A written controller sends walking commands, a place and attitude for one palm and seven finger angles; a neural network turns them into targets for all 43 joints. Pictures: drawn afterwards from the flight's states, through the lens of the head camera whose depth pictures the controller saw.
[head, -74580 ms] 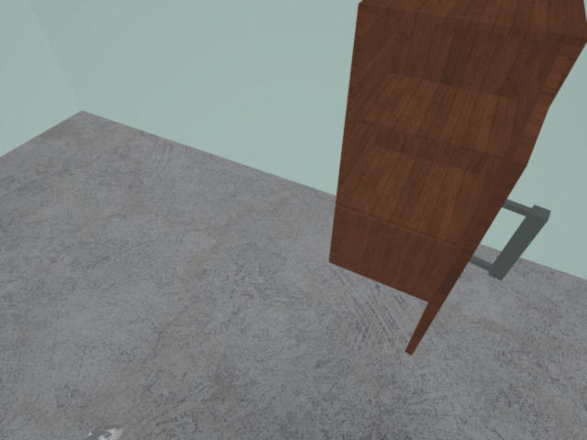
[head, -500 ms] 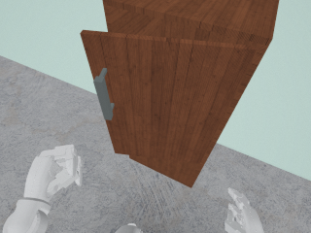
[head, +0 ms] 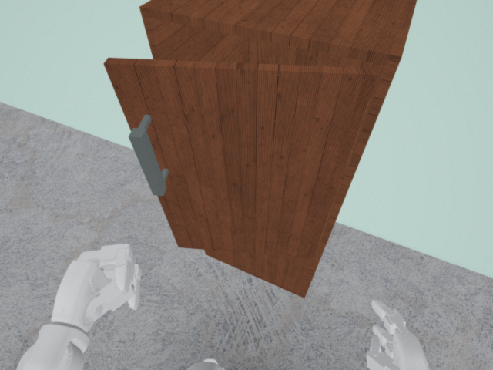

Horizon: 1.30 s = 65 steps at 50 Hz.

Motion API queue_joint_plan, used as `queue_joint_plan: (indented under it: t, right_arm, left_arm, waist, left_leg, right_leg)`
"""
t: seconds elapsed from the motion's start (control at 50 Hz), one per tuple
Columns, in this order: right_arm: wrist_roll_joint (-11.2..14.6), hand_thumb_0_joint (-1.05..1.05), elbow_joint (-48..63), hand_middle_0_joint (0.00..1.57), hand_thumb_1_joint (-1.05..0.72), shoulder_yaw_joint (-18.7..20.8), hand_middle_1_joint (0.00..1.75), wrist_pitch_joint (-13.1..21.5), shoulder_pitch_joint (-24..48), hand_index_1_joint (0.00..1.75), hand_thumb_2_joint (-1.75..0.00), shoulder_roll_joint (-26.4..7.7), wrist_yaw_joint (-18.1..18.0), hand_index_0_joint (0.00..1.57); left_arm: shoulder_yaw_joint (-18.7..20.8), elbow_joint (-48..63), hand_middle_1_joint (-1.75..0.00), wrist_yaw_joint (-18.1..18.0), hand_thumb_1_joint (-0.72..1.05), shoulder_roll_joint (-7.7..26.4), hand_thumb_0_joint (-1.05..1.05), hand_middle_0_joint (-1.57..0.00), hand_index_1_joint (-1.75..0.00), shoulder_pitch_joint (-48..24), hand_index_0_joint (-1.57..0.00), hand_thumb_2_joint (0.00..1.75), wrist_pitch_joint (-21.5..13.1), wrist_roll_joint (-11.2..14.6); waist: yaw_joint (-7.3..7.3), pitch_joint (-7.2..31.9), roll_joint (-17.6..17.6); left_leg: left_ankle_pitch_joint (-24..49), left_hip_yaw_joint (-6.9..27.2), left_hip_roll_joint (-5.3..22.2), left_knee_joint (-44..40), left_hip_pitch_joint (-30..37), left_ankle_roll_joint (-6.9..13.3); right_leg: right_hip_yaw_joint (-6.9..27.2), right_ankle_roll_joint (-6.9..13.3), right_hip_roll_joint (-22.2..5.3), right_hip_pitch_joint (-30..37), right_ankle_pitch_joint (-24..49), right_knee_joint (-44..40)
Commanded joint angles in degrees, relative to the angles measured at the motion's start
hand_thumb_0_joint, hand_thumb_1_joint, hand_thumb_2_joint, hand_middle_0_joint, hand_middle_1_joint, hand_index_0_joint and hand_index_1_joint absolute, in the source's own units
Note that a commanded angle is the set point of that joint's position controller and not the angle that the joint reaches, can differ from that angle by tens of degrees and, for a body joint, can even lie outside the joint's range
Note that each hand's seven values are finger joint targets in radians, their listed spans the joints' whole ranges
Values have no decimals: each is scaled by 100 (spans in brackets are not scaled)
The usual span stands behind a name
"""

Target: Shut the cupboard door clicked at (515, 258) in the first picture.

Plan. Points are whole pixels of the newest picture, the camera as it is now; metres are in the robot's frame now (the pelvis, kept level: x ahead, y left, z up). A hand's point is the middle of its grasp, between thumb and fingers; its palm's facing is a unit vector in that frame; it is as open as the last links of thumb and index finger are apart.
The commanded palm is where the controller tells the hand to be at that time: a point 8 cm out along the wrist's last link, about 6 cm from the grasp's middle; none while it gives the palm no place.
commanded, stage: bring the fist close to the handle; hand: left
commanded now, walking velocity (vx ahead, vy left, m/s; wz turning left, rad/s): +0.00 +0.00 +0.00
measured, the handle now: (153, 157) +0.46 +0.21 +0.07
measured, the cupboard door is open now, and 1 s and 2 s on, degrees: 19 19 14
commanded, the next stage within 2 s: push the door shut along its arc in 1.38 s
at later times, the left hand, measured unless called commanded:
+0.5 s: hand (138, 231) +0.30 +0.19 +0.08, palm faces +0.01 -1.00 -0.04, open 3.1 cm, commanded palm +0.28 +0.24 +0.08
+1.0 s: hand (158, 201) +0.36 +0.17 +0.07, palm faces -0.04 -1.00 -0.02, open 3.1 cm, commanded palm +0.34 +0.22 +0.08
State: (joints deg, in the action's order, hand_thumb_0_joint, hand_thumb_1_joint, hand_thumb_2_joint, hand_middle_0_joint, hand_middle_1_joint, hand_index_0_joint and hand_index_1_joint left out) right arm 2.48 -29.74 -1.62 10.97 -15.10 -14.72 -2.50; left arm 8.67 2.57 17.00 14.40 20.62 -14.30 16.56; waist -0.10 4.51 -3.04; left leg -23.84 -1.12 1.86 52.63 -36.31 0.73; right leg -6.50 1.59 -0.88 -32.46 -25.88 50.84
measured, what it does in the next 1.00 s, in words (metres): stands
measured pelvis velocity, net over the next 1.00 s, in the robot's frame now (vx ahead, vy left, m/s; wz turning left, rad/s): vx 0.00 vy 0.00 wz -0.02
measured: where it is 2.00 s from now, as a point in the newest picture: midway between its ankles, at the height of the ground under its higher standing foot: outside the picture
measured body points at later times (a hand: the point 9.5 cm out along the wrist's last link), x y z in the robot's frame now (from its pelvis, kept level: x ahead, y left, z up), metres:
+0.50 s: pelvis +0.01 -0.01 +0.00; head +0.05 -0.02 +0.45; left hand +0.29 +0.24 +0.09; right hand +0.15 -0.26 -0.09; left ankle +0.03 +0.11 -0.69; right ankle +0.00 -0.10 -0.69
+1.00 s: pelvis +0.00 +0.00 +0.01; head +0.05 -0.01 +0.45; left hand +0.36 +0.23 +0.08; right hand +0.13 -0.25 -0.10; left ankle +0.03 +0.11 -0.69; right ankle +0.00 -0.10 -0.69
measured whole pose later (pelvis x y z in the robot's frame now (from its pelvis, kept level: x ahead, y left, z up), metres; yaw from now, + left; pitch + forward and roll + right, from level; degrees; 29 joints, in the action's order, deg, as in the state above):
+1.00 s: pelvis +0.00 +0.00 +0.01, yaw -1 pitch +9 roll -1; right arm 2.2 -34.3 -1.5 6.1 -15.3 -14.6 -2.0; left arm 11.8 -29.6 13.2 15.3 -15.2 -15.5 13.0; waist 1.8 3.8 -1.9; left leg -22.3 -2.9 1.7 49.6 -36.7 1.0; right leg -4.6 1.3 -1.0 -34.1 -24.4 49.1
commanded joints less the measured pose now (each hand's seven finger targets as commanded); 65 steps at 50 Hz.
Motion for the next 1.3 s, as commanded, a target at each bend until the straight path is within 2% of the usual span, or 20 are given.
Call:
queue_joint_plan:
  t: [0.0, 0.08, 0.14, 0.18, 0.24, 0.34, 0.44, 0.46, 0.5, 0.56, 0.62, 0.7, 0.72, 0.76, 0.84, 0.96, 1.06, 1.16, 1.22, 1.28]
  right_arm:
    - [-45, 0, 887, 20, -90, 266, 30, 326, 321, 30, -90, -704, -161, 20]
    - [-25, 0, 672, 20, -90, 221, 30, 390, 329, 30, -90, -653, -144, 20]
    - [8, 0, 570, 20, -90, 248, 30, 400, 261, 30, -90, -737, -160, 20]
    - [35, 0, 605, 20, -90, 271, 30, 397, 204, 30, -90, -773, -165, 20]
    - [38, 0, 667, 20, -90, 292, 30, 299, 184, 30, -90, -808, -175, 20]
    - [-17, 0, 689, 20, -90, 264, 30, 215, 304, 30, -90, -699, -155, 20]
    - [-20, 0, 506, 20, -90, 321, 30, 147, 182, 30, -90, -735, -81, 20]
    - [-8, 0, 513, 20, -90, 313, 30, 136, 188, 30, -90, -741, -58, 20]
    - [6, 0, 437, 20, -90, 352, 30, 85, 116, 30, -90, -819, -76, 20]
    - [31, 0, 475, 20, -90, 356, 30, 51, 150, 30, -90, -830, -105, 20]
    - [10, 0, 427, 20, -90, 360, 30, 57, 174, 30, -90, -810, -147, 20]
    - [-20, 0, 293, 20, -90, 338, 30, 58, 150, 30, -90, -798, -134, 20]
    - [-17, 0, 275, 20, -90, 331, 30, 50, 159, 30, -90, -777, -117, 20]
    - [-28, 0, 235, 20, -90, 335, 30, 17, 115, 30, -90, -797, -80, 20]
    - [-24, 0, 276, 20, -90, 351, 30, -163, 31, 30, -90, -848, -35, 20]
    - [-27, 0, 232, 20, -90, 325, 30, -255, 5, 30, -90, -818, -37, 20]
    - [-42, 0, 233, 20, -90, 382, 30, -285, -86, 30, -90, -825, 26, 20]
    - [-20, 0, 218, 20, -90, 385, 30, -416, -123, 30, -90, -878, 30, 20]
    - [-15, 0, 320, 20, -90, 388, 30, -400, -49, 30, -90, -824, 18, 20]
    - [-31, 0, 244, 20, -90, 389, 30, -371, -70, 30, -90, -811, 11, 20]
  left_arm:
    - [949, 1540, -150, -168, 90, 1239, 0, -130, -150, -1029, -130, 90, -534, 216]
    - [708, 1039, -150, -310, 90, 895, 0, -130, -150, -1768, -130, 90, -881, 156]
    - [422, 429, -150, -93, 90, 805, 0, -130, -150, -2051, -130, 90, -698, 101]
    - [298, 202, -150, 92, 90, 772, 0, -130, -150, -1940, -130, 90, -453, 97]
    - [735, -32, -150, 204, 90, 1154, 0, -130, -150, -1891, -130, 90, -149, 162]
    - [1222, 122, -150, -127, 90, 1325, 0, -130, -150, -2372, -130, 90, -397, 261]
    - [1014, -410, -150, -162, 90, 1145, 0, -130, -150, -2514, -130, 90, -694, 113]
    - [725, -520, -150, -67, 90, 907, 0, -130, -150, -2531, -130, 90, -655, 82]
    - [765, -761, -150, 57, 90, 1104, 0, -130, -150, -2852, -130, 90, -562, 45]
    - [642, -761, -150, 215, 90, 1017, 0, -130, -150, -3251, -130, 90, -465, 113]
    - [757, -555, -150, 95, 90, 1141, 0, -130, -150, -3881, -130, 90, -568, 159]
    - [741, -801, -150, -193, 90, 1156, 0, -130, -150, -4345, -130, 90, -757, 9]
    - [545, -950, -150, -235, 90, 954, 0, -130, -150, -4447, -130, 90, -757, -58]
    - [478, -1261, -150, -316, 90, 904, 0, -130, -150, -4530, -130, 90, -686, -157]
    - [751, -1904, -150, -342, 90, 1189, 0, -130, -150, -4490, -130, 90, -443, -253]
    - [595, -1986, -150, -421, 90, 1077, 0, -130, -150, -5693, -130, 90, -633, -241]
    - [663, -2155, -150, -423, 90, 1067, 0, -130, -150, -5148, -130, 90, -847, -282]
    - [773, -2521, -150, -368, 90, 1243, 0, -130, -150, -5295, -130, 90, -700, -292]
    - [642, -2057, -150, -397, 90, 1098, 0, -130, -150, -5412, -130, 90, -796, -271]
    - [593, -1865, -150, -461, 90, 1062, 0, -130, -150, -5649, -130, 90, -967, -252]
  waist:
    - [-2, 971, 316]
    - [150, 697, -33]
    - [252, 753, 106]
    - [177, 1006, 87]
    - [36, 1323, 442]
    - [-120, 1416, 365]
    - [8, 1229, 360]
    - [46, 1123, 198]
    - [132, 1105, 326]
    - [151, 1253, 228]
    - [159, 1547, 212]
    - [176, 1524, 114]
    - [217, 1499, 99]
    - [196, 1469, 22]
    - [90, 1590, 344]
    - [248, 1609, 211]
    - [97, 1907, 114]
    - [172, 1472, 432]
    - [123, 1763, 54]
    - [195, 1871, 96]
  left_leg:
    - [958, 215, -211, -662, 523, 56]
    - [644, 250, -196, -638, 525, 32]
    - [636, 220, -206, -584, 476, 61]
    - [826, 193, -223, -609, 533, 72]
    - [1186, 142, -227, -602, 470, 76]
    - [1461, 118, -232, -760, 632, 35]
    - [1563, 59, -221, -760, 704, 42]
    - [1523, 36, -242, -772, 712, 50]
    - [1472, 52, -221, -724, 711, 76]
    - [1461, 59, -240, -775, 802, 76]
    - [1540, 112, -212, -770, 987, 84]
    - [1472, 188, -169, -817, 1086, 62]
    - [1401, 198, -169, -848, 1103, 54]
    - [1316, 208, -166, -888, 1077, 33]
    - [1441, 162, -175, -939, 920, 35]
    - [1350, 181, -156, -909, 1034, 32]
    - [1676, 151, -153, -899, 1174, 23]
    - [1226, 131, -167, -983, 809, 52]
    - [1440, 123, -176, -992, 1076, 53]
    - [1462, 153, -161, -951, 1191, 51]
  right_leg:
    - [668, -93, 82, 501, 934, -969]
    - [580, -61, 126, 11, 554, -886]
    - [704, -104, 72, 46, 589, -983]
    - [763, -118, 24, 285, 879, -1017]
    - [928, -206, -73, 773, 1463, -1059]
    - [807, -181, -35, 1018, 2007, -917]
    - [715, -186, 15, 780, 2284, -823]
    - [699, -175, 21, 680, 2238, -845]
    - [744, -191, 25, 613, 2128, -890]
    - [706, -163, 20, 644, 2092, -930]
    - [669, -142, 50, 665, 2083, -885]
    - [528, -83, 106, 402, 1815, -758]
    - [494, -81, 104, 298, 1730, -745]
    - [466, -70, 99, 235, 1646, -745]
    - [493, -72, 82, 506, 1857, -784]
    - [489, -56, 125, 328, 1736, -814]
    - [474, -25, 147, 480, 2033, -733]
    - [503, -64, 142, 380, 1674, -870]
    - [503, -31, 147, 492, 1841, -829]
    - [494, -35, 175, 456, 1850, -803]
